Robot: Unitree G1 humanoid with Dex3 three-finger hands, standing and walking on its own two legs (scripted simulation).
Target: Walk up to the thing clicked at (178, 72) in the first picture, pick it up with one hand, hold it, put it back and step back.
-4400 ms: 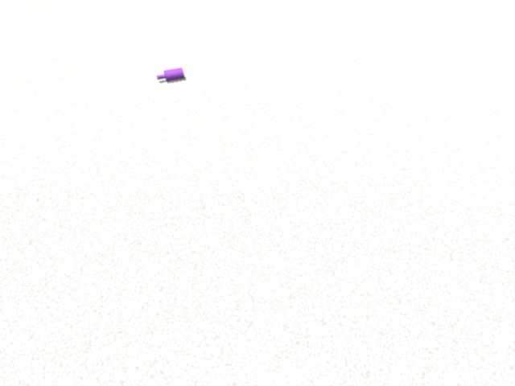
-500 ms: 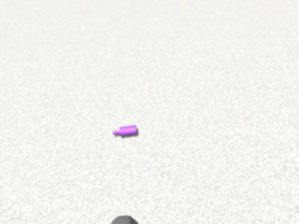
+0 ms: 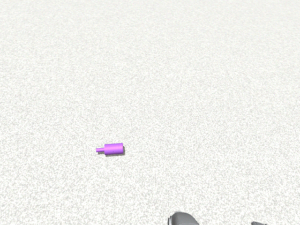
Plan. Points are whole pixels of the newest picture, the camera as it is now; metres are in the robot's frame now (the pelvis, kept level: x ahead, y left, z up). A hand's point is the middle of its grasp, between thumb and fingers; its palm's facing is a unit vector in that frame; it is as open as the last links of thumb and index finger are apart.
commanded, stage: walk up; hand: left
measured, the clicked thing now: (109, 149) +0.71 +0.24 -0.73
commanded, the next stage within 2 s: none
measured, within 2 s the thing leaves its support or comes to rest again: neither
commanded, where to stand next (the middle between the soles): +0.32 -0.02 m, yaw +0 degrees
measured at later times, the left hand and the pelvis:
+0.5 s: hand (69, 215) +0.18 +0.23 -0.12, palm faces +0.00 -0.91 -0.41, open 7.3 cm; pelvis +0.15 -0.06 +0.00, yaw +1 degrees
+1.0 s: hand (80, 180) +0.29 +0.22 -0.16, palm faces -0.04 -0.92 -0.40, open 7.3 cm; pelvis +0.22 -0.05 -0.01, yaw +0 degrees
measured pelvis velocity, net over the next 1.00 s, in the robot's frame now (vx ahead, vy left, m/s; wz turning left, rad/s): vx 0.22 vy -0.05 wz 0.00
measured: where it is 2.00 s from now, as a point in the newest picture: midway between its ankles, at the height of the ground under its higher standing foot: (149, 220)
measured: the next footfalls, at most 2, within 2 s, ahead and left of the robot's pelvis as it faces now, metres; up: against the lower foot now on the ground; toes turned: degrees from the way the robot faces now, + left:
right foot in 0.16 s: +0.21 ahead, -0.17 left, +0.00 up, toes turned -5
left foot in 0.60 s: +0.31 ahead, +0.09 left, +0.00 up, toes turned +1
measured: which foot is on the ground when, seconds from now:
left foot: down 0.00-0.18, up 0.20-0.58, down 0.60-1.00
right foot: up 0.00-0.14, down 0.16-0.62, up 0.64-0.86, down 0.88-1.00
